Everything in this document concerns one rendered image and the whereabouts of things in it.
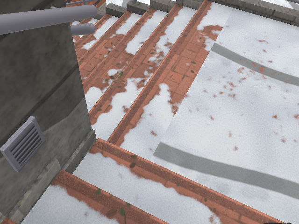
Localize stairs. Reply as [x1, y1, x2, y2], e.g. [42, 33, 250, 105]
[1, 137, 287, 224]
[69, 4, 197, 141]

